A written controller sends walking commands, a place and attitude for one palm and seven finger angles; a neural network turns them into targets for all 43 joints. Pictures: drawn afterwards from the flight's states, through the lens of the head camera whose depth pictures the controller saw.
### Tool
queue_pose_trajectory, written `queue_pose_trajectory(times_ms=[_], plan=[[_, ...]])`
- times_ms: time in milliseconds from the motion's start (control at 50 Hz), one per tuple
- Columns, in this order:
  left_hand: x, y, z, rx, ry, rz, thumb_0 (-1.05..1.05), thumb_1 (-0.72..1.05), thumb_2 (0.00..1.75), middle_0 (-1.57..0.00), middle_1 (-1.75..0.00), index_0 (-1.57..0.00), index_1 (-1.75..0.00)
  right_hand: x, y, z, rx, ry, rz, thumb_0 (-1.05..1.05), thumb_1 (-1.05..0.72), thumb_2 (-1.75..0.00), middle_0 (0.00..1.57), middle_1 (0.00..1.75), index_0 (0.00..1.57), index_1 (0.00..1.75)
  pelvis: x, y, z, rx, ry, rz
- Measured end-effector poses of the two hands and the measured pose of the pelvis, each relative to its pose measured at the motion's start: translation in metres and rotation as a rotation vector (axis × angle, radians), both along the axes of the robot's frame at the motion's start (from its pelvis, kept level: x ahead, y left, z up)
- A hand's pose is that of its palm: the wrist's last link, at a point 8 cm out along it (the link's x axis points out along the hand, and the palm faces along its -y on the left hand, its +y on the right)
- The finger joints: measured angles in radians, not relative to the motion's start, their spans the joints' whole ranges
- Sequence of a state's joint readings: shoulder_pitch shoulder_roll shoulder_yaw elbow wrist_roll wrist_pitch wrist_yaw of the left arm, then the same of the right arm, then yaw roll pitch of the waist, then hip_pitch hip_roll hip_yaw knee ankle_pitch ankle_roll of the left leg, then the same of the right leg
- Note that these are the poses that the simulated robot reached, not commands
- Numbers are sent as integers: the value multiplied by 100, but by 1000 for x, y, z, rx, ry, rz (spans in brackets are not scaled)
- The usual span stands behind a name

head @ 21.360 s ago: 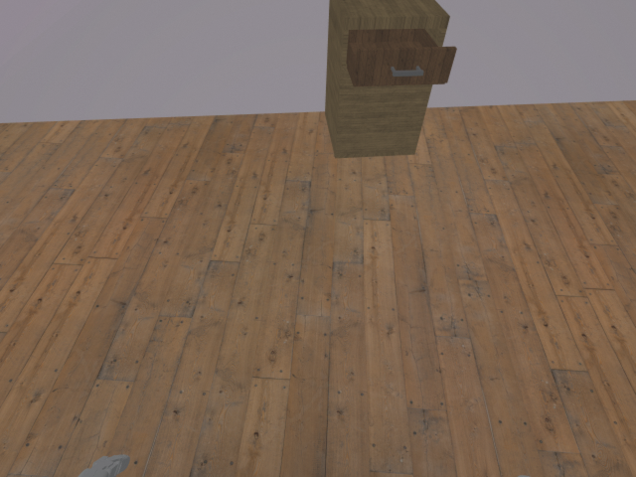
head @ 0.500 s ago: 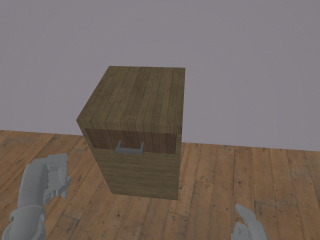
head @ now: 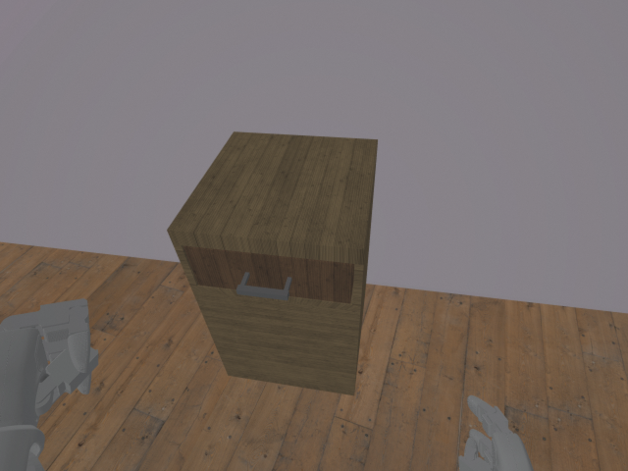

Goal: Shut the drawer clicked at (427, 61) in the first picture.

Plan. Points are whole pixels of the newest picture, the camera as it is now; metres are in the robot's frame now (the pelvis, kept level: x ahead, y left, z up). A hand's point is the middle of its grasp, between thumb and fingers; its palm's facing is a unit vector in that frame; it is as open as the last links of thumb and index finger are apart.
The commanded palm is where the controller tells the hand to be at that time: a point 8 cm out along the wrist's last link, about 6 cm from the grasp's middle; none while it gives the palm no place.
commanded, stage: step back with the hand held close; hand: left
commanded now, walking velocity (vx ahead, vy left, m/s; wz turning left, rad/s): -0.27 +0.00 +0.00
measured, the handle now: (265, 285) +0.55 +0.20 -0.20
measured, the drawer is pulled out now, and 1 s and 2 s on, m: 0.00 0.00 0.00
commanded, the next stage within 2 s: stop stepping back and stand still in 1.72 s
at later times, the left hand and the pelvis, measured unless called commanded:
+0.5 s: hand (40, 360) +0.16 +0.27 +0.17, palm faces +0.32 -0.80 -0.51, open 3.3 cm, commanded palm +0.10 +0.31 +0.18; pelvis -0.04 +0.03 +0.00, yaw -2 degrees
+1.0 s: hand out of the picture +0.10 +0.28 +0.17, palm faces +0.38 -0.76 -0.53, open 3.3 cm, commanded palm +0.02 +0.31 +0.18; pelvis -0.10 +0.03 -0.01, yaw +1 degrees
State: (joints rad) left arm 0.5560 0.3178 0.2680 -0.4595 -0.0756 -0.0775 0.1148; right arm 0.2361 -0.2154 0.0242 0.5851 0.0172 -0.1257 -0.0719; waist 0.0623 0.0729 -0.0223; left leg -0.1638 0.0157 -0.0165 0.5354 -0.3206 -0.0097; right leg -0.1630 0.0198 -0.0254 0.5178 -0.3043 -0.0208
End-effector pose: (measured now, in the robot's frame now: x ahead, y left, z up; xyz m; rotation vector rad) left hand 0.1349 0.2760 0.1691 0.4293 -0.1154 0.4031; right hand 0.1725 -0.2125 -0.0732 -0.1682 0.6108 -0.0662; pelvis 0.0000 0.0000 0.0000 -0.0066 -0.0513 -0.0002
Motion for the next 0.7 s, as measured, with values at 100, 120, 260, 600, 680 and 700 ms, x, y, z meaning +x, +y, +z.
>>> queue_pose_trajectory(times_ms=[100, 120, 260, 600, 680, 700], plan=[[4, 4, 30, 110, -108, -32, 2, 89, 89, -141, -160, -140, -160, -10, -8, -1, -19, 25, -17, 1, -91, -90, 21, 30, 20, 30, -3, 1, 2, -13, 10, -5], [6, 8, 34, 130, -124, -32, 2, 89, 89, -141, -160, -141, -160, -13, -10, -2, -23, 38, -28, 1, -91, -90, 21, 30, 20, 30, -4, 3, 2, -15, 16, -7], [21, 20, 3, 107, 41, -80, 2, 89, 89, -140, -160, -140, -160, -40, -21, -6, -34, 131, -136, 1, -91, -90, 20, 30, 20, 30, -15, 20, 6, -4, 60, -38], [-35, 39, 23, 182, -91, -83, 2, 89, 89, -140, -160, -140, -160, -60, 16, 4, -39, 56, -86, 1, -91, -90, 20, 30, 20, 30, -55, 36, -2, 0, 53, -30], [-49, 39, 8, 140, -64, -53, 2, 89, 89, -140, -160, -140, -160, -69, 21, 1, -25, 43, -66, 1, -91, -90, 21, 30, 21, 30, -67, 34, -4, -9, 52, -26], [-52, 38, 4, 126, -60, -52, 2, 89, 89, -141, -160, -140, -160, -73, 20, 0, -30, 50, -62, 1, -91, -90, 21, 30, 21, 30, -70, 34, -4, -11, 54, -24]])
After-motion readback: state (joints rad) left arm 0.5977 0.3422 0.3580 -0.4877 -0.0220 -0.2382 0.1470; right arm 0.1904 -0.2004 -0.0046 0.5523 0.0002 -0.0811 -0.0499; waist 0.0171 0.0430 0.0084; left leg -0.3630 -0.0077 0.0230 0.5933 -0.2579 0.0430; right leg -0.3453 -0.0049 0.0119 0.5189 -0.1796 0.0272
